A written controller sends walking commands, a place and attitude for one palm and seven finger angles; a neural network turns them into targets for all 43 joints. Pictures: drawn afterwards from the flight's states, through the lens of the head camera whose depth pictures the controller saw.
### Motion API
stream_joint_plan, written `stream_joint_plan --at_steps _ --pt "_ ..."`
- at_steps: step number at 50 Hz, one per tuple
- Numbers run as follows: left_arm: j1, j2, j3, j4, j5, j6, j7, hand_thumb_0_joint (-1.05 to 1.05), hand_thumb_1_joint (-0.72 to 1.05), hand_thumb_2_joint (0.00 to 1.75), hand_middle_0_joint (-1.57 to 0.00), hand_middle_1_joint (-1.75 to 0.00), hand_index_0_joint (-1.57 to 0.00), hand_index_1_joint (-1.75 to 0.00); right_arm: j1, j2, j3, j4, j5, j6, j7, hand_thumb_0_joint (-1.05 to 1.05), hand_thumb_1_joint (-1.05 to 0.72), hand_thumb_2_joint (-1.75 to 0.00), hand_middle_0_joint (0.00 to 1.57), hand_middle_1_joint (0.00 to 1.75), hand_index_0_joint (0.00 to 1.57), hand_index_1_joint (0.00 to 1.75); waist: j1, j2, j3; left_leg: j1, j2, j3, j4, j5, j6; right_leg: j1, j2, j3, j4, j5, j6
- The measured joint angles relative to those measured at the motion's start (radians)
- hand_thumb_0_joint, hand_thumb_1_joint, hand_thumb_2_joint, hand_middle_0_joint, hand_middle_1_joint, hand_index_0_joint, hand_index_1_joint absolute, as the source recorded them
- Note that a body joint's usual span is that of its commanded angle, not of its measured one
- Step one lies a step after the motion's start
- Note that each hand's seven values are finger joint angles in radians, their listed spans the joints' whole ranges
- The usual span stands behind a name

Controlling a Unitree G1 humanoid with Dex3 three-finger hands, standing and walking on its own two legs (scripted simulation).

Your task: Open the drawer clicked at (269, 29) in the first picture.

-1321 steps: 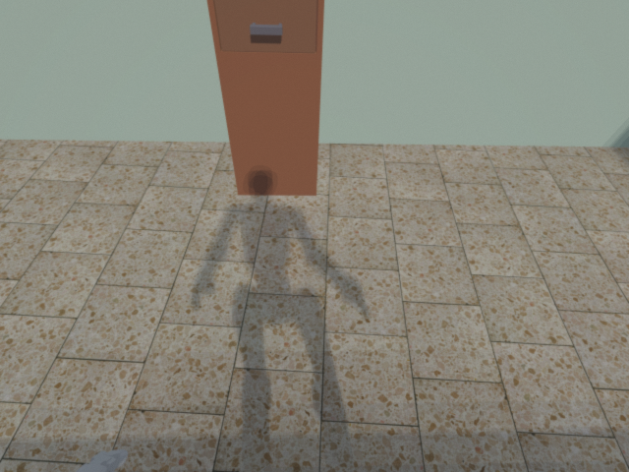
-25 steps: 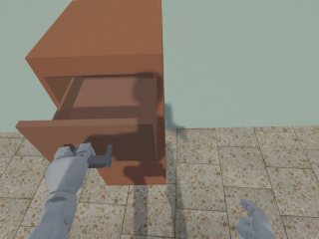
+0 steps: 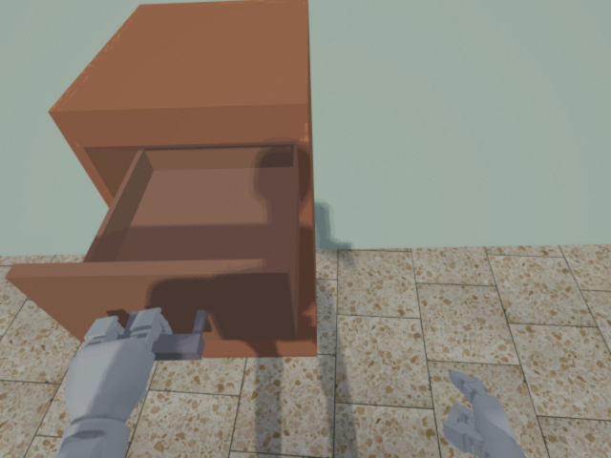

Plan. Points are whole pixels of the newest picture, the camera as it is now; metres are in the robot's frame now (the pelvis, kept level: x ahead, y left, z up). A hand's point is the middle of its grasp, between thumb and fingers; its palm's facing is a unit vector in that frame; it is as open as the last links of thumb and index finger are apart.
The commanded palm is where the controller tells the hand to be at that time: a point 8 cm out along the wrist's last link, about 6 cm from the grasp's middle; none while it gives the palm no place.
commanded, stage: pull the drawer open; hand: left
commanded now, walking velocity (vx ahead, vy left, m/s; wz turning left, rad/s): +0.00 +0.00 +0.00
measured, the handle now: (163, 332) +0.26 +0.22 +0.03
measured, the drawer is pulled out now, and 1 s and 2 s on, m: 0.25 0.30 0.29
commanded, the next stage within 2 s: open the thumb to release the handle in 0.50 s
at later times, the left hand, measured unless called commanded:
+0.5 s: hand (120, 433) +0.14 +0.24 +0.01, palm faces +0.02 -0.10 -1.00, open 5.8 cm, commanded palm +0.10 +0.23 +0.06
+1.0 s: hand (105, 428) +0.15 +0.25 +0.01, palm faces +0.02 -0.07 -1.00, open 10.0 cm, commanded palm +0.12 +0.25 +0.06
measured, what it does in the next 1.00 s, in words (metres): stands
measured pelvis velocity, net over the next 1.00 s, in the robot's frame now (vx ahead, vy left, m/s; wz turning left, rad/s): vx -0.02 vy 0.00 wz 0.02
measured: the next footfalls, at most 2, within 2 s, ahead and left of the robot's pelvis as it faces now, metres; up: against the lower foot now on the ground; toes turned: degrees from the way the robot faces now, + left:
none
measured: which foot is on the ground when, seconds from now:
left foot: down 0.00-1.00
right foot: down 0.00-1.00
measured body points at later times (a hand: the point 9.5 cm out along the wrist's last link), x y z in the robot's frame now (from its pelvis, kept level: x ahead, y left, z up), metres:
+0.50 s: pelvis -0.01 +0.00 -0.01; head +0.01 -0.03 +0.44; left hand +0.14 +0.24 +0.06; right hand +0.20 -0.21 -0.10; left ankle -0.02 +0.12 -0.71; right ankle -0.03 -0.10 -0.71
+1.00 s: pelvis -0.02 +0.00 -0.01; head +0.01 -0.03 +0.44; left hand +0.14 +0.26 +0.07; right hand +0.20 -0.22 -0.11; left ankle -0.02 +0.12 -0.71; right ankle -0.03 -0.10 -0.71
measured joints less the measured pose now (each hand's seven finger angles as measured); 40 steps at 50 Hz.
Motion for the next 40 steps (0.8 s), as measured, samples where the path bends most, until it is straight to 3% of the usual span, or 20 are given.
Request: stream_joint_plan --at_steps 17,31,35,40 --pt "0.193 0.016 0.012 -0.131 0.006 -0.055 0.059 0.02 0.72 0.8 -0.39 -1.35 -0.37 -1.35 0.002 -0.009 -0.006 -0.031 -0.019 0.013 0.028 0.01 -0.9 -0.9 0.2 0.3 0.2 0.3 0.019 0.001 -0.006 -0.062 0.001 -0.003 0.077 -0.022 -0.002 -0.061 0.002 -0.005 0.078 -0.024 -0.003" --pt "0.24 0.029 0.034 -0.153 -0.022 -0.036 0.055 0.01 0.73 0.77 -0.39 -1.34 -0.33 -1.31 0.017 -0.002 0.017 -0.053 -0.011 0.019 0.029 0.01 -0.9 -0.9 0.2 0.3 0.2 0.3 -0.006 -0.001 -0.021 -0.07 0.011 0.008 0.093 -0.03 -0.007 -0.077 0.012 0.006 0.099 -0.028 -0.007" --pt "0.181 0.066 0.059 -0.101 0.006 -0.068 0.077 -0.01 0.7 0.78 -0.4 -1.34 -0.35 -1.31 0.016 -0.015 0.003 -0.036 -0.015 0.024 0.004 0.01 -0.9 -0.9 0.2 0.3 0.2 0.3 0.004 -0.004 -0.002 -0.079 0.006 -0.005 0.101 -0.028 -0.008 -0.079 0.007 -0.008 0.103 -0.03 -0.008" --pt "0.154 0.052 0.066 -0.087 -0.03 -0.064 0.078 -0.01 0.58 0.75 -0.39 -1.33 -0.38 -1.3 0.013 -0.023 -0.015 -0.017 -0.006 0.016 -0.007 0.01 -0.9 -0.9 0.2 0.3 0.2 0.3 0.006 0.009 0.006 -0.085 0.003 -0.018 0.1 -0.022 -0.006 -0.077 0.004 -0.02 0.092 -0.024 -0.007"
